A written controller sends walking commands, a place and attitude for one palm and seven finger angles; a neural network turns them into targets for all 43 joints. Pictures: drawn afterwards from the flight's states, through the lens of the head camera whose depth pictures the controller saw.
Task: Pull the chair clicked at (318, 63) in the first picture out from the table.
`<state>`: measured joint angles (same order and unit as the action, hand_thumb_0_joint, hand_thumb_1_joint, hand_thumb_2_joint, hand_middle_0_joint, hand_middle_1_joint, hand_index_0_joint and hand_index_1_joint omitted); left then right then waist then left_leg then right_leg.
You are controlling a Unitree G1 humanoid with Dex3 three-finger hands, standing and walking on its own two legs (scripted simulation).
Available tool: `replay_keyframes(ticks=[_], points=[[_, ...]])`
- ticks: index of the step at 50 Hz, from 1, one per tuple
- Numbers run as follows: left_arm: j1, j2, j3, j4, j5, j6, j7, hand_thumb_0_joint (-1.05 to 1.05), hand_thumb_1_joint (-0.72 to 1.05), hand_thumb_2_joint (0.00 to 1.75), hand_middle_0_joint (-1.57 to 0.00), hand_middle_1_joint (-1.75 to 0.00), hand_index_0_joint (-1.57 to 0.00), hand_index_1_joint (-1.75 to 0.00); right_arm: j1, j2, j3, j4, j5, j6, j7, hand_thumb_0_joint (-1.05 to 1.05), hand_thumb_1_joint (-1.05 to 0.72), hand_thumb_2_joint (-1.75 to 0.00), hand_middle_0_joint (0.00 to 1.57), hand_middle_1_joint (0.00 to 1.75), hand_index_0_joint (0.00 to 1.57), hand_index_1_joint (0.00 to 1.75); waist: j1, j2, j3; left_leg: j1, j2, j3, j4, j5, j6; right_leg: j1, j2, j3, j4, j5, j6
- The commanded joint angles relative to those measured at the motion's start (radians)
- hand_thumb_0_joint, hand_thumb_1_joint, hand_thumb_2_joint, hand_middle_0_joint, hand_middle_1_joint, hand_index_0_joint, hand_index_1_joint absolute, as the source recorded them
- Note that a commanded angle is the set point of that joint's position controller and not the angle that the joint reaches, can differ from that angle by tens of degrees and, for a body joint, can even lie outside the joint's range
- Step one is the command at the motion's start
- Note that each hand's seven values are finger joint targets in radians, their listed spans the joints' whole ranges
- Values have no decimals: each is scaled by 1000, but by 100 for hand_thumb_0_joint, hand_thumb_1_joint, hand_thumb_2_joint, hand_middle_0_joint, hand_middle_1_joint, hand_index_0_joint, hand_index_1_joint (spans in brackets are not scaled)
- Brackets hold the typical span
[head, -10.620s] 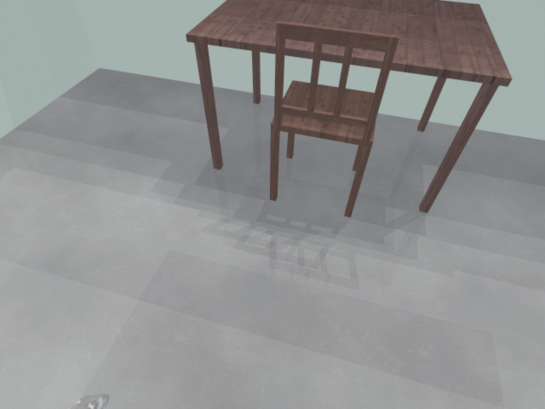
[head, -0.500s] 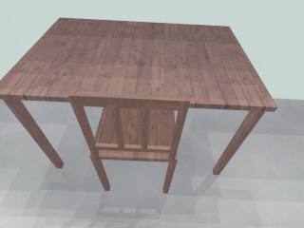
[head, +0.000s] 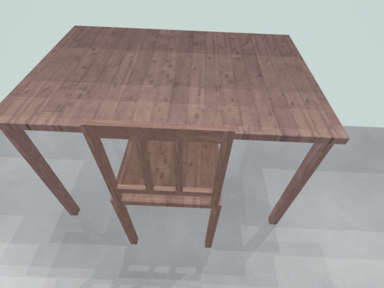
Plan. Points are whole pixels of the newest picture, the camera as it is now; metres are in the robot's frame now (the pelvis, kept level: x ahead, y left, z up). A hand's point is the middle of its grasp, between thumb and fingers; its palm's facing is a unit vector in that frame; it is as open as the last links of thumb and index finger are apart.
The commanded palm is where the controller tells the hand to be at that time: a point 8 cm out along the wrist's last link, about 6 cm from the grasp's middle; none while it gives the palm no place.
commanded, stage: look again from close up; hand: left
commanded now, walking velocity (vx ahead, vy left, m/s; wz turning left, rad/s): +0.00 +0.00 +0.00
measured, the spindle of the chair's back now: (145, 165) +0.47 +0.17 -0.10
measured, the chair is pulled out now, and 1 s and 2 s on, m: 0.00 0.00 0.00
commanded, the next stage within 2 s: raise the hand toward the chair's back in 1.76 s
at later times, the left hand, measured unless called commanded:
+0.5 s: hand out of the picture -0.04 +0.13 -0.18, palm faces +0.06 -0.98 -0.16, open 7.3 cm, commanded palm none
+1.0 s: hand out of the picture -0.03 +0.12 -0.18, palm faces +0.07 -0.98 -0.17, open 7.3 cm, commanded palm none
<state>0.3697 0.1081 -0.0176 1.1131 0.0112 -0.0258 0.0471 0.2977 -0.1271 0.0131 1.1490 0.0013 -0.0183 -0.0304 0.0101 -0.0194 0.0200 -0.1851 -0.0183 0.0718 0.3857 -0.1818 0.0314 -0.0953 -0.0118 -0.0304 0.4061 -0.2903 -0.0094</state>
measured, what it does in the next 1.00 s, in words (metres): stands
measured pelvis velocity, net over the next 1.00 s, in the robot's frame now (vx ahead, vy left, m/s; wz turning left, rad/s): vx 0.01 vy -0.03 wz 0.01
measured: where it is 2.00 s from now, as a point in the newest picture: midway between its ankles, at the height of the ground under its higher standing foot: outside the picture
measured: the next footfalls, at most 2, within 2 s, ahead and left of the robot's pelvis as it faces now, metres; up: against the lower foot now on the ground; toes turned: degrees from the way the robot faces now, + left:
none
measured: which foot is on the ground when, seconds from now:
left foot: down 0.00-1.00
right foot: down 0.00-1.00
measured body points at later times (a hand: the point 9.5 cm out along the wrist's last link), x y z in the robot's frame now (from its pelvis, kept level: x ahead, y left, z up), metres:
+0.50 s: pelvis +0.01 -0.02 +0.00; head +0.01 -0.02 +0.45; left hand -0.04 +0.19 -0.16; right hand +0.00 -0.23 -0.16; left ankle +0.02 +0.10 -0.74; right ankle -0.04 -0.11 -0.74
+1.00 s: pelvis +0.01 -0.03 +0.00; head +0.01 -0.03 +0.45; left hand -0.04 +0.17 -0.16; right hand +0.00 -0.24 -0.16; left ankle +0.02 +0.10 -0.74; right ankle -0.04 -0.11 -0.74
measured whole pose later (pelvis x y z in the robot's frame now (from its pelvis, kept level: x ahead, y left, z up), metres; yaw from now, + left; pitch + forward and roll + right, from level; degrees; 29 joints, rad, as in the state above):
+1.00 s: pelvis +0.01 -0.03 +0.00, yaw +1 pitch -1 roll +1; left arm 0.38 0.11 -0.01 1.12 0.01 -0.03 0.05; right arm 0.30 -0.13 0.02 1.16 0.00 -0.01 -0.04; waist 0.01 -0.01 0.02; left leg -0.17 0.02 0.05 0.39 -0.19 -0.01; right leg -0.07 0.02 -0.05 0.40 -0.30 -0.05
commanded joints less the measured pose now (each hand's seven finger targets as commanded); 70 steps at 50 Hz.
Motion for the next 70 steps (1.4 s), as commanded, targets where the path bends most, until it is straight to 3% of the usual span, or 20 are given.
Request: replay_keyframes(ticks=[1,9,23,34,37,41,48,54,64,67,70], points=[[109,83,14,-11,2,-9,2,0,90,90,-20,-30,-20,-30,54,-80,-12,-26,-2,-10,-2,0,-90,-90,20,30,20,30,-4,12,82,39,107,-119,-66,78,7,-126,-93,82,-91,140,-26],[114,87,14,-12,2,-12,2,0,90,90,-20,-30,-20,-30,52,-76,-11,-26,0,-10,-3,0,-90,-90,20,30,20,30,0,-11,80,35,107,-115,-56,98,7,-109,-94,82,-99,164,-26],[118,85,14,-5,0,-14,3,0,90,90,-20,-30,-20,-30,51,-80,-10,-21,-3,-11,-5,0,-90,-90,20,30,20,30,-1,11,57,57,111,-112,-44,135,3,-99,-95,85,-92,204,-28],[118,92,15,-9,-1,-15,3,0,90,90,-20,-30,-20,-30,49,-76,-9,-19,-2,-7,-5,0,-90,-90,20,30,20,30,2,-4,89,37,108,-107,-44,107,-1,-107,-92,87,-106,192,-27],[120,93,16,-9,-1,-16,4,0,90,90,-20,-30,-20,-30,53,-78,-8,-19,-3,-10,-6,0,-90,-90,20,30,20,30,1,3,58,52,110,-107,-36,140,0,-88,-97,87,-97,234,-28],[116,92,16,-9,-1,-15,4,0,90,90,-20,-30,-20,-30,51,-76,-9,-19,-4,-8,-6,0,-90,-90,20,30,20,30,1,10,83,42,109,-105,-39,119,-3,-103,-96,87,-102,213,-28],[119,93,18,-8,-1,-17,4,0,90,90,-20,-30,-20,-30,58,-76,-9,-18,-4,-9,-7,0,-90,-90,20,30,20,30,-1,7,49,57,112,-104,-28,145,-2,-81,-97,89,-98,258,-29],[123,95,19,-9,-1,-16,4,0,90,90,-20,-30,-20,-30,53,-68,-8,-16,-2,-4,-7,0,-90,-90,20,30,20,30,4,-8,104,32,108,-99,-32,100,-5,-107,-94,89,-117,216,-25],[123,93,18,-10,-1,-15,3,0,90,90,-20,-30,-20,-30,58,-68,-8,-16,-3,-4,-7,0,-90,-90,20,30,20,30,1,9,90,42,109,-99,-29,104,-6,-110,-92,93,-117,206,-29],[127,89,19,-9,-1,-17,3,0,90,90,-20,-30,-20,-30,63,-72,-9,-16,-5,-7,-8,0,-90,-90,20,30,20,30,-1,12,51,62,113,-99,-20,137,-6,-91,-97,91,-103,262,-31],[128,90,19,-8,0,-17,4,0,90,90,-20,-30,-20,-30,59,-70,-9,-16,-3,-7,-9,0,-90,-90,20,30,20,30,2,6,78,48,113,-98,-21,136,-6,-99,-97,90,-104,270,-27]])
